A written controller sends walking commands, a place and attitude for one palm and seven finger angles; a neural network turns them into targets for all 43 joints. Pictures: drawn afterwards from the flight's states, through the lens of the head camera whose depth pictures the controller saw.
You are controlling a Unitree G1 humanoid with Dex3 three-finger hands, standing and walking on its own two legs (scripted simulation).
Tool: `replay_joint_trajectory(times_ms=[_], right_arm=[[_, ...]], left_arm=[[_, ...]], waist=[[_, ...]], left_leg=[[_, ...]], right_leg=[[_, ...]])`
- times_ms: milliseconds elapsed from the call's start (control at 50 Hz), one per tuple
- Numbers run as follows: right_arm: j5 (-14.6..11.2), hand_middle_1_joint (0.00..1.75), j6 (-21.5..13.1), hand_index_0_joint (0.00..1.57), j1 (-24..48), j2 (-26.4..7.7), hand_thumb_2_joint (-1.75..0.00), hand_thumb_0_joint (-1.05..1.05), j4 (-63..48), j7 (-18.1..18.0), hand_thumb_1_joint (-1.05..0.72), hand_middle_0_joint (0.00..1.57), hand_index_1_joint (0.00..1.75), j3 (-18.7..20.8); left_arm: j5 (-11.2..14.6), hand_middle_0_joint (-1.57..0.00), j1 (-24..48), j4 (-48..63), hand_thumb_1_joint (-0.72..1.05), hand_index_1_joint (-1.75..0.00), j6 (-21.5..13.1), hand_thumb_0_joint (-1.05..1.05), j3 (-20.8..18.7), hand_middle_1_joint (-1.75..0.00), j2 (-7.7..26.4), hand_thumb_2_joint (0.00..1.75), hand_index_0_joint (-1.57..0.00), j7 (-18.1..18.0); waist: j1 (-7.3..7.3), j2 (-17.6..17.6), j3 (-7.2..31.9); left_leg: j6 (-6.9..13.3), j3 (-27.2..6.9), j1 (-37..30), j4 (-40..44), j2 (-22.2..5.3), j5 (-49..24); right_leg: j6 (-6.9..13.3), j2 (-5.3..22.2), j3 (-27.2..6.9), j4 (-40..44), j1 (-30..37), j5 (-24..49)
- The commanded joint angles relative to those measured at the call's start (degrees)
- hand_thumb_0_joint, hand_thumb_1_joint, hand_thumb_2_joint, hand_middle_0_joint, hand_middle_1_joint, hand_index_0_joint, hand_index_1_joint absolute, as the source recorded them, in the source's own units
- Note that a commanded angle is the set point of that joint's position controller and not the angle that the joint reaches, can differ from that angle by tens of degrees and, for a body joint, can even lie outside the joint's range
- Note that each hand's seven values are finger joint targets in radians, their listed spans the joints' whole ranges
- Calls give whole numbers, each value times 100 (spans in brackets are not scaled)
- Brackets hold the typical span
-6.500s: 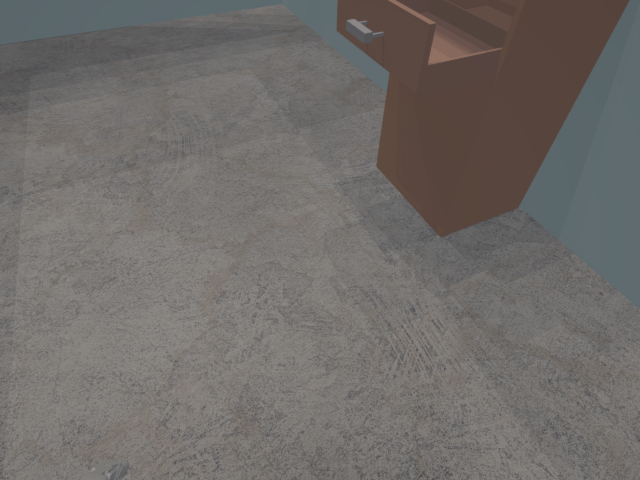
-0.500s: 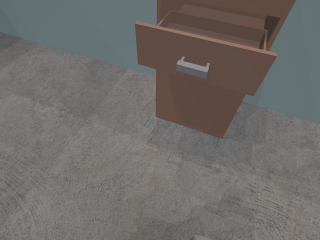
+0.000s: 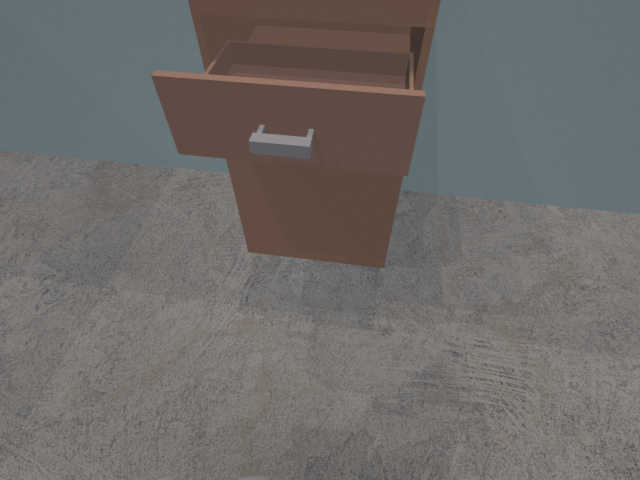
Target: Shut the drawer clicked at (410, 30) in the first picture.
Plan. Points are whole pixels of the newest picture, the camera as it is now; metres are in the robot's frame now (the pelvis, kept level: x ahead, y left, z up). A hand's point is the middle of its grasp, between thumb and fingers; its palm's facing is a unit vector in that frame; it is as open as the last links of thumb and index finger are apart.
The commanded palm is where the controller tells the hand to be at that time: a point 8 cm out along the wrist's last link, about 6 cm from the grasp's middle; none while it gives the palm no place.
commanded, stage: turn to face it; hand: left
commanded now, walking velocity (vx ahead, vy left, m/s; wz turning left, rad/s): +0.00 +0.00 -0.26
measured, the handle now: (283, 138) +0.69 +0.11 +0.03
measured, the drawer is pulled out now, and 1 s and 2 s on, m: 0.28 0.28 0.28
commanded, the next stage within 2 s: take the last steps up to it in 0.04 s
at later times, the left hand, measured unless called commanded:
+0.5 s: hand out of the picture +0.10 +0.17 -0.16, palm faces -0.17 -0.97 -0.20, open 7.4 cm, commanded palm none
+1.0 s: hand out of the picture +0.11 +0.16 -0.20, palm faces -0.05 -0.99 -0.13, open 7.3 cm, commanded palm none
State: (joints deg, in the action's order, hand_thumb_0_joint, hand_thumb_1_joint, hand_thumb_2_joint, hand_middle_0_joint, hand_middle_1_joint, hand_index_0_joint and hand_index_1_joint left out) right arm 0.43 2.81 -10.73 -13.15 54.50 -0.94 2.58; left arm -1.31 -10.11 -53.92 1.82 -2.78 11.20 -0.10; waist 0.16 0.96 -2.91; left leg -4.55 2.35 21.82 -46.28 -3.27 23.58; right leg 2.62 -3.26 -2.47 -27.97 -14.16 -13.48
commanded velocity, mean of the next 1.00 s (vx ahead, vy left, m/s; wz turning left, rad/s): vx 0.26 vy -0.01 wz -0.05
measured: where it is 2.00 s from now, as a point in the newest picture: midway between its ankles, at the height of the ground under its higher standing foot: (338, 439)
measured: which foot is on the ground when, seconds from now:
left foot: up 0.00-0.06, down 0.08-0.52, up 0.54-0.92, down 0.94-1.00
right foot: down 0.00-0.08, up 0.10-0.50, down 0.52-0.94, up 0.96-1.00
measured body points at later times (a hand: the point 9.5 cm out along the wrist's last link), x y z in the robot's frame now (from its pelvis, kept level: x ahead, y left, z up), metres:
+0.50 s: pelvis +0.02 -0.01 +0.00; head +0.03 -0.01 +0.45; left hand +0.11 +0.22 -0.15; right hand -0.06 -0.23 -0.16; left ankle +0.01 +0.12 -0.74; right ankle -0.01 -0.12 -0.73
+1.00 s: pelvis +0.18 +0.00 -0.02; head +0.22 +0.02 +0.42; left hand +0.12 +0.22 -0.18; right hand +0.26 -0.24 -0.16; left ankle +0.27 +0.07 -0.74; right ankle +0.02 -0.11 -0.69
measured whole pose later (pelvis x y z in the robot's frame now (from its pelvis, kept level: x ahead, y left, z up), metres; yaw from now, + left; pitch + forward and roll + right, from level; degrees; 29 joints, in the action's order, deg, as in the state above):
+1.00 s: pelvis +0.18 +0.00 -0.02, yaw -8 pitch -1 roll -1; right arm 1.4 -3.8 -7.2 -9.8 57.2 0.7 2.5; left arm -0.9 -23.6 -68.2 -1.3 -2.0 7.4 -0.4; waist -1.6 -1.4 -5.0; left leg 4.1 10.1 24.2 -39.8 -3.6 13.8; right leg -0.1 3.6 3.0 -54.9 -9.0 -29.6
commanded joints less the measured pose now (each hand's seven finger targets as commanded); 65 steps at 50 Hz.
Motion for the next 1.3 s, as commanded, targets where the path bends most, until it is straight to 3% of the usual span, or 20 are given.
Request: replay_joint_trajectory(times_ms=[0,20,60,80,160,320,440,460,500,540,580,640,820,880,900,920,940,1000,1060,1280], right_arm=[[-11,30,-198,20,-493,-368,-90,0,-226,-94,-90,20,30,101],[-15,30,-237,20,-669,-422,-90,0,-168,-115,-90,20,30,100],[80,30,-279,20,-635,-1122,-90,0,-285,-116,-90,20,30,193],[87,30,-263,20,-509,-1210,-90,0,-352,-112,-90,20,30,210],[122,30,-341,20,-90,-714,-90,0,-361,-134,-90,20,30,75],[142,30,-480,20,-1175,-755,-90,0,255,-78,-90,20,30,198],[124,30,-441,20,-1098,-639,-90,0,570,-14,-90,20,30,189],[98,30,-454,20,-1063,-469,-90,0,604,4,-90,20,30,156],[49,30,-483,20,-508,53,-90,0,261,76,-90,20,30,1],[104,30,-421,20,10,-240,-90,0,178,108,-90,20,30,111],[127,30,-397,20,-293,-109,-90,0,400,149,-90,20,30,158],[129,30,-369,20,-630,61,-90,0,518,186,-90,20,30,130],[53,30,-472,20,284,114,-90,0,120,309,-90,20,30,81],[120,30,-563,20,-926,-164,-90,0,462,196,-90,20,30,168],[181,30,-601,20,-1725,-608,-90,0,661,110,-90,20,30,262],[196,30,-620,20,-2220,-1251,-90,0,766,46,-90,20,30,400],[107,30,-570,20,-2077,-1239,-90,0,756,20,-90,20,30,378],[96,30,-655,20,-927,-444,-90,0,449,-11,-90,20,30,201],[60,30,-733,20,-581,-148,-90,0,430,-15,-90,20,30,115],[116,30,-650,20,-1153,-257,-90,0,669,-4,-90,20,30,186]], left_arm=[[48,-20,126,349,90,-30,-57,0,-313,-30,1207,90,-20,-106],[82,-20,159,348,90,-30,-40,0,-294,-30,1088,90,-20,-98],[111,-20,-94,451,90,-30,10,0,-214,-30,565,90,-20,-35],[51,-20,-18,474,90,-30,43,0,-224,-30,665,90,-20,-45],[-23,-20,-297,86,90,-30,55,0,-258,-30,604,90,-20,73],[-31,-20,308,88,90,-30,-76,0,-95,-30,332,90,-20,190],[0,-20,-375,-392,90,-30,-239,0,-49,-30,163,90,-20,161],[-3,-20,-715,-562,90,-30,-291,0,-76,-30,287,90,-20,118],[-13,-20,-1693,-860,90,-30,-355,0,-255,-30,1186,90,-20,-20],[38,-20,-1609,-925,90,-30,-412,0,-227,-30,1001,90,-20,-89],[16,-20,-1185,-831,90,-30,-453,0,-124,-30,516,90,-20,-111],[17,-20,-1079,-797,90,-30,-579,0,-18,-30,385,90,-20,-104],[-17,-20,-1385,-1104,90,-30,-616,0,-31,-30,604,90,-20,-151],[0,-20,-1295,-1114,90,-30,-573,0,-59,-30,609,90,-20,-148],[49,-20,-1459,-1050,90,-30,-546,0,-57,-30,423,90,-20,-120],[130,-20,-1711,-927,90,-30,-526,0,-18,-30,87,90,-20,-53],[85,-20,-1413,-756,90,-30,-536,0,-17,-30,190,90,-20,-78],[-7,-20,-712,-696,90,-30,-490,0,-39,-30,92,90,-20,12],[-49,-20,-1216,-809,90,-30,-305,0,-31,-30,-146,90,-20,21],[-35,-20,133,-169,90,-30,-244,0,-54,-30,-29,90,-20,38]], waist=[[122,-804,509],[202,-636,490],[117,1487,361],[138,1672,207],[-61,582,233],[398,657,22],[26,668,132],[-131,309,179],[-645,-1812,13],[-607,-1466,-474],[-247,-742,-665],[-1,-772,-466],[-81,-860,-562],[503,-508,61],[746,294,731],[751,1800,1313],[694,1478,1312],[328,296,-39],[-84,404,22],[150,332,-350]], left_leg=[[134,62,-842,1547,92,-746],[199,19,-1398,2144,-10,-1119],[990,-1875,-1707,3147,-1791,-1370],[1386,-2286,-1083,3405,-2314,-1197],[1131,-890,-1026,3406,-1330,-779],[1326,-907,-1781,3630,-1617,-173],[944,-380,-974,2911,-1218,15],[768,-139,-469,2415,-988,65],[322,817,1810,41,-94,1108],[414,52,2050,-1129,-384,526],[363,39,1878,-1333,-519,-176],[232,216,1575,-1164,-468,-772],[441,527,699,535,-260,-1148],[585,730,-1245,1384,132,-1433],[806,-34,-2512,1694,-538,-1602],[1417,-2226,-3420,2417,-2056,-1836],[1657,-2741,-3037,3026,-2372,-1036],[1450,-1841,-1215,3488,-1960,-391],[1242,-598,-575,3603,-1466,-1085],[1459,-290,-1240,3531,-1430,-1791]], right_leg=[[610,1370,-1574,496,80,1812],[414,1190,-1463,309,-304,1460],[-192,42,-252,-1205,-1441,-1038],[-315,95,-53,-2363,-1436,-1966],[-445,356,40,-3513,-1403,-1023],[-414,709,485,-1870,-1522,-1186],[-285,408,1025,259,350,-378],[-205,566,814,695,1108,-223],[667,2576,-1808,1854,2358,-1458],[869,2646,-1998,2170,1437,-1971],[693,2310,-1035,2046,1089,-1062],[500,1948,-66,1855,1023,724],[411,1931,318,1456,1014,1937],[181,1594,689,-372,673,2901],[-36,1165,896,-1704,-34,1861],[-257,340,1112,-3543,-1263,-1463],[-119,384,443,-4481,-1603,-2084],[-167,1074,178,-4738,-1998,-820],[-291,1138,343,-3988,-1378,-424],[-406,990,683,-1345,-1346,-117]])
